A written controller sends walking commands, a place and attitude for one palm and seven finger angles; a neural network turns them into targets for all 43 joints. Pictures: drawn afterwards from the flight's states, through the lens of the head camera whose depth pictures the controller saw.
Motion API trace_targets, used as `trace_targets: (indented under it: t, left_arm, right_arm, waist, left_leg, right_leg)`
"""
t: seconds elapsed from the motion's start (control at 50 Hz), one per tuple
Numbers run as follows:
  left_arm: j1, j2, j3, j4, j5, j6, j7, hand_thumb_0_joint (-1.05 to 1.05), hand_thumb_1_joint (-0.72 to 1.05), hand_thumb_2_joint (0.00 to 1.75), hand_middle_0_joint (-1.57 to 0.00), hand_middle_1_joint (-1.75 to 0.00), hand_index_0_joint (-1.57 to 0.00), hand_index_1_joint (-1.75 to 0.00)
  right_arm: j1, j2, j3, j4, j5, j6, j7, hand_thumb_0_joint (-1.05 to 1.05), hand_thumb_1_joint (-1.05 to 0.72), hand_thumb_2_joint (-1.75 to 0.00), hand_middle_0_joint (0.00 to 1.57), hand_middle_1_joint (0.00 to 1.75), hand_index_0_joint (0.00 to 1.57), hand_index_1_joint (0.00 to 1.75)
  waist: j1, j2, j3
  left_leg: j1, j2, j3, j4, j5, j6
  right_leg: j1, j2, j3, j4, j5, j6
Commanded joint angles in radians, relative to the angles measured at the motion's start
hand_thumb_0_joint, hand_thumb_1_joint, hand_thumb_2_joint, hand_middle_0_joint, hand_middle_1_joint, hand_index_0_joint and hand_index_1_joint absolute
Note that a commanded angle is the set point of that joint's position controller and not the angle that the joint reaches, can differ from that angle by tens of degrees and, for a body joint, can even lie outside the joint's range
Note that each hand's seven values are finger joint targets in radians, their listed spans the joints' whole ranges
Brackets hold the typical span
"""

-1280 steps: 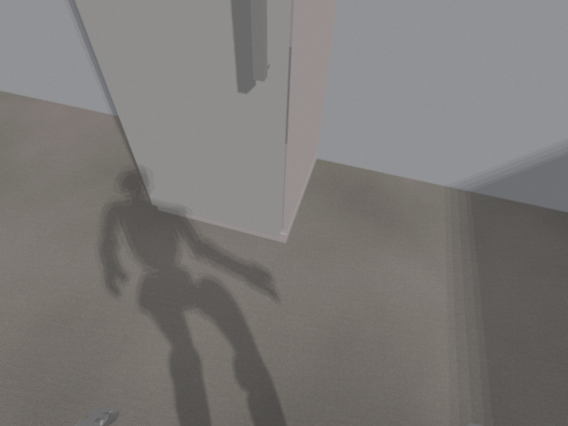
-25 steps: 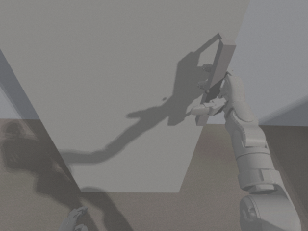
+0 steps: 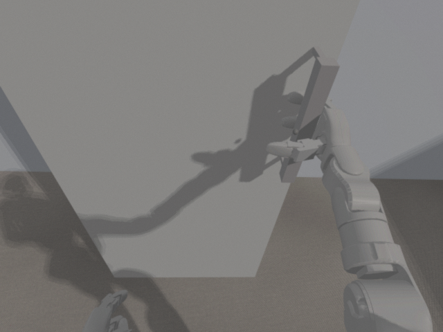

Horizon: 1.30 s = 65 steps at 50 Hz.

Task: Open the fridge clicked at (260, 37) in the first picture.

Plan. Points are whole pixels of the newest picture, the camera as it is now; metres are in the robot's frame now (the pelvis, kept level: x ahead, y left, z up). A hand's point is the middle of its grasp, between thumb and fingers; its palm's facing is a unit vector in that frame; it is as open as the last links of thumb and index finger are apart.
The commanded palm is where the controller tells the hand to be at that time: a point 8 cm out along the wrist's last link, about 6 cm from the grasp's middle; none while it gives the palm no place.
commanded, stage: grip the handle and tug to test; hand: right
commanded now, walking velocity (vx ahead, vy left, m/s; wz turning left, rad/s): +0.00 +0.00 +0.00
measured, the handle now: (300, 122) +0.46 -0.11 +0.17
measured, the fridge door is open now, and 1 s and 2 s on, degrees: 0 0 11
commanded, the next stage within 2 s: pull the door a little, standing still in 1.16 s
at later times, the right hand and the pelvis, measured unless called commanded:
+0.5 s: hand (295, 131) +0.41 -0.09 +0.19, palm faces -0.10 +0.99 +0.01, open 5.9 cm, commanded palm +0.39 -0.15 +0.18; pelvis +0.00 +0.00 +0.00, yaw +0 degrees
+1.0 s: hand (295, 132) +0.41 -0.09 +0.19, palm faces -0.09 +1.00 +0.00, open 5.8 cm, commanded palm +0.38 -0.15 +0.18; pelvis +0.00 +0.00 +0.00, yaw +1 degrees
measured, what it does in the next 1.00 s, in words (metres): stands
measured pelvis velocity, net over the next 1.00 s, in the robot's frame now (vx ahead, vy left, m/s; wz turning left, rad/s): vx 0.00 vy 0.00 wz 0.02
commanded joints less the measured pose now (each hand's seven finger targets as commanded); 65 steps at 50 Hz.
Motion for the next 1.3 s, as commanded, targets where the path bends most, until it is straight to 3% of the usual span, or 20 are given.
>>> trace_targets:
  t: [0.0, 0.06, 0.14, 0.2, 0.22, 0.3, 0.32, 0.36, 0.42, 0.5, 0.58, 0.72, 0.74, 0.76, 0.86, 0.94, 1.08, 1.18, 1.24, 1.28]
  left_arm:
    - [-0.091, 0.109, 0.041, -0.140, -0.001, -0.035, 0.006, 0.00, 0.90, 0.90, -0.20, -0.30, -0.20, -0.30]
    - [-0.090, 0.104, 0.043, -0.142, -0.001, -0.036, 0.006, 0.00, 0.90, 0.90, -0.20, -0.30, -0.20, -0.30]
    - [-0.085, 0.105, 0.044, -0.140, 0.001, -0.033, 0.010, 0.00, 0.90, 0.90, -0.20, -0.30, -0.20, -0.30]
    - [-0.087, 0.103, 0.045, -0.147, 0.002, -0.037, 0.007, 0.00, 0.90, 0.90, -0.20, -0.30, -0.20, -0.30]
    - [-0.082, 0.106, 0.046, -0.143, 0.002, -0.038, 0.007, 0.00, 0.90, 0.90, -0.20, -0.30, -0.20, -0.30]
    - [-0.085, 0.110, 0.045, -0.144, 0.000, -0.028, 0.007, 0.00, 0.90, 0.90, -0.20, -0.30, -0.20, -0.30]
    - [-0.088, 0.108, 0.044, -0.144, 0.000, -0.027, 0.007, 0.00, 0.90, 0.90, -0.20, -0.30, -0.20, -0.30]
    - [-0.090, 0.104, 0.046, -0.144, -0.002, -0.029, 0.005, 0.00, 0.90, 0.90, -0.20, -0.30, -0.20, -0.30]
    - [-0.093, 0.106, 0.044, -0.146, 0.003, -0.021, 0.007, 0.00, 0.90, 0.90, -0.20, -0.30, -0.20, -0.30]
    - [-0.101, 0.105, 0.042, -0.150, 0.003, -0.016, 0.010, 0.00, 0.90, 0.90, -0.20, -0.30, -0.20, -0.30]
    - [-0.098, 0.108, 0.044, -0.149, 0.004, -0.009, 0.016, 0.00, 0.90, 0.90, -0.20, -0.30, -0.20, -0.30]
    - [-0.096, 0.102, 0.042, -0.147, 0.002, -0.015, 0.014, 0.00, 0.90, 0.90, -0.20, -0.30, -0.20, -0.30]
    - [-0.093, 0.104, 0.045, -0.146, 0.002, -0.014, 0.014, 0.00, 0.90, 0.90, -0.20, -0.30, -0.20, -0.30]
    - [-0.096, 0.103, 0.042, -0.150, 0.002, -0.015, 0.012, 0.00, 0.90, 0.90, -0.20, -0.30, -0.20, -0.30]
    - [-0.101, 0.106, 0.045, -0.158, 0.001, -0.016, 0.009, 0.00, 0.90, 0.90, -0.20, -0.30, -0.20, -0.30]
    - [-0.118, 0.105, 0.044, -0.174, 0.001, -0.016, 0.005, 0.00, 0.90, 0.90, -0.20, -0.30, -0.20, -0.30]
    - [-0.139, 0.110, 0.045, -0.200, 0.003, 0.003, -0.001, 0.00, 0.90, 0.90, -0.20, -0.30, -0.20, -0.30]
    - [-0.157, 0.108, 0.049, -0.228, 0.002, 0.022, -0.012, 0.00, 0.90, 0.90, -0.20, -0.30, -0.20, -0.30]
    - [-0.161, 0.106, 0.046, -0.233, 0.005, 0.032, -0.014, 0.00, 0.90, 0.90, -0.20, -0.30, -0.20, -0.30]
    - [-0.158, 0.110, 0.047, -0.219, 0.004, 0.041, -0.006, 0.00, 0.90, 0.90, -0.20, -0.30, -0.20, -0.30]
  right_arm:
    - [-0.480, -0.137, -0.053, -0.217, 0.012, -0.055, -0.002, 0.00, -0.15, -0.58, 0.37, 1.29, 0.37, 1.29]
    - [-0.502, -0.120, -0.037, -0.241, 0.001, -0.053, -0.007, 0.00, -0.29, -0.64, 0.38, 1.31, 0.38, 1.31]
    - [-0.504, -0.160, -0.068, -0.250, 0.001, -0.062, -0.006, 0.00, -0.48, -0.72, 0.41, 1.34, 0.41, 1.34]
    - [-0.497, -0.124, -0.038, -0.271, 0.005, -0.072, 0.000, 0.00, -0.62, -0.78, 0.42, 1.36, 0.42, 1.36]
    - [-0.491, -0.155, -0.068, -0.277, 0.005, -0.074, -0.002, 0.00, -0.67, -0.80, 0.43, 1.37, 0.43, 1.37]
    - [-0.443, -0.159, -0.075, -0.238, 0.008, -0.054, 0.003, 0.00, -0.85, -0.88, 0.44, 1.39, 0.44, 1.39]
    - [-0.456, -0.134, -0.050, -0.247, 0.004, -0.048, 0.005, 0.00, -0.90, -0.90, 0.45, 1.40, 0.45, 1.40]
    - [-0.482, -0.103, -0.021, -0.262, 0.001, -0.042, 0.004, 0.00, -0.90, -0.90, 0.45, 1.40, 0.45, 1.40]
    - [-0.445, -0.165, -0.092, -0.264, 0.006, -0.034, -0.015, 0.00, -0.90, -0.90, 0.45, 1.40, 0.45, 1.40]
    - [-0.457, -0.136, -0.059, -0.257, 0.005, -0.032, -0.014, 0.00, -0.90, -0.90, 0.45, 1.40, 0.45, 1.40]
    - [-0.450, -0.182, -0.095, -0.242, -0.003, -0.031, -0.017, 0.00, -0.90, -0.90, 0.45, 1.40, 0.45, 1.40]
    - [-0.476, -0.125, -0.044, -0.244, -0.001, -0.036, -0.016, 0.00, -0.90, -0.90, 0.45, 1.40, 0.45, 1.40]
    - [-0.459, -0.148, -0.069, -0.249, -0.002, -0.038, -0.017, 0.00, -0.90, -0.90, 0.45, 1.40, 0.45, 1.40]
    - [-0.461, -0.123, -0.043, -0.266, -0.002, -0.041, -0.014, 0.00, -0.90, -0.90, 0.45, 1.40, 0.45, 1.40]
    - [-0.394, -0.136, -0.063, -0.281, 0.007, -0.039, -0.007, 0.00, -0.90, -0.90, 0.45, 1.40, 0.45, 1.40]
    - [-0.349, -0.125, -0.054, -0.335, 0.009, -0.033, 0.003, 0.00, -0.90, -0.90, 0.45, 1.40, 0.45, 1.40]
    - [-0.177, -0.161, -0.097, -0.415, 0.018, 0.006, 0.016, 0.00, -0.90, -0.90, 0.45, 1.40, 0.45, 1.40]
    - [-0.064, -0.168, -0.102, -0.548, 0.015, 0.037, 0.018, 0.00, -0.90, -0.90, 0.45, 1.40, 0.45, 1.40]
    - [-0.050, -0.154, -0.092, -0.589, 0.017, 0.069, 0.018, 0.00, -0.90, -0.90, 0.45, 1.40, 0.45, 1.40]
    - [-0.136, -0.132, -0.056, -0.558, 0.014, 0.090, 0.013, 0.00, -0.90, -0.90, 0.45, 1.40, 0.45, 1.40]
  waist:
    - [0.001, 0.104, -0.269]
    - [0.004, 0.082, -0.280]
    - [-0.002, 0.080, -0.311]
    - [-0.001, 0.067, -0.325]
    - [-0.007, 0.064, -0.338]
    - [-0.006, 0.103, -0.291]
    - [-0.001, 0.092, -0.285]
    - [0.009, 0.059, -0.274]
    - [-0.013, 0.096, -0.290]
    - [-0.004, 0.104, -0.267]
    - [-0.014, 0.089, -0.276]
    - [0.003, 0.080, -0.271]
    - [-0.005, 0.077, -0.286]
    - [-0.004, 0.065, -0.290]
    - [-0.017, 0.120, -0.299]
    - [-0.028, 0.073, -0.307]
    - [-0.060, 0.112, -0.309]
    - [-0.073, 0.076, -0.337]
    - [-0.063, 0.095, -0.318]
    - [-0.039, 0.115, -0.291]
  left_leg:
    - [0.075, 0.013, -0.034, -0.046, 0.300, -0.016]
    - [0.065, 0.013, -0.035, -0.044, 0.296, -0.015]
    - [0.090, 0.012, -0.037, -0.039, 0.325, -0.011]
    - [0.089, 0.010, -0.032, -0.031, 0.355, -0.009]
    - [0.100, 0.010, -0.034, -0.030, 0.363, -0.008]
    - [0.094, 0.011, -0.031, -0.039, 0.348, -0.014]
    - [0.086, 0.011, -0.030, -0.038, 0.339, -0.013]
    - [0.058, 0.010, -0.029, -0.040, 0.320, -0.011]
    - [0.087, 0.009, -0.027, -0.041, 0.321, -0.009]
    - [0.084, 0.012, -0.031, -0.049, 0.307, -0.013]
    - [0.093, 0.012, -0.034, -0.053, 0.294, -0.010]
    - [0.073, 0.009, -0.031, -0.055, 0.286, -0.010]
    - [0.081, 0.009, -0.032, -0.054, 0.289, -0.009]
    - [0.085, 0.010, -0.032, -0.051, 0.298, -0.007]
    - [0.115, 0.009, -0.032, -0.051, 0.321, -0.010]
    - [0.129, 0.013, -0.036, -0.048, 0.350, -0.009]
    - [0.195, 0.018, -0.033, -0.033, 0.456, -0.010]
    - [0.231, 0.024, -0.035, -0.011, 0.586, -0.012]
    - [0.221, 0.022, -0.033, -0.010, 0.600, -0.016]
    - [0.194, 0.022, -0.032, -0.014, 0.591, -0.021]
  right_leg:
    - [0.099, 0.001, 0.039, -0.027, 0.246, -0.026]
    - [0.113, 0.000, 0.037, -0.024, 0.248, -0.026]
    - [0.121, 0.001, 0.037, -0.020, 0.276, -0.025]
    - [0.144, -0.001, 0.039, -0.013, 0.314, -0.024]
    - [0.142, 0.000, 0.039, -0.012, 0.319, -0.021]
    - [0.112, -0.002, 0.035, -0.021, 0.294, -0.023]
    - [0.114, -0.002, 0.035, -0.022, 0.287, -0.023]
    - [0.130, -0.003, 0.038, -0.019, 0.281, -0.021]
    - [0.117, -0.003, 0.041, -0.024, 0.290, -0.019]
    - [0.107, -0.003, 0.036, -0.030, 0.264, -0.023]
    - [0.109, -0.004, 0.035, -0.034, 0.263, -0.021]
    - [0.118, -0.006, 0.040, -0.033, 0.255, -0.020]
    - [0.119, -0.006, 0.037, -0.032, 0.259, -0.019]
    - [0.125, -0.005, 0.038, -0.034, 0.268, -0.018]
    - [0.111, -0.005, 0.034, -0.036, 0.271, -0.021]
    - [0.124, -0.002, 0.025, -0.036, 0.294, -0.022]
    - [0.114, -0.003, 0.015, -0.038, 0.363, -0.020]
    - [0.140, -0.005, 0.003, -0.022, 0.465, -0.016]
    - [0.136, -0.006, 0.007, -0.020, 0.462, -0.018]
    - [0.140, -0.004, 0.006, -0.013, 0.451, -0.021]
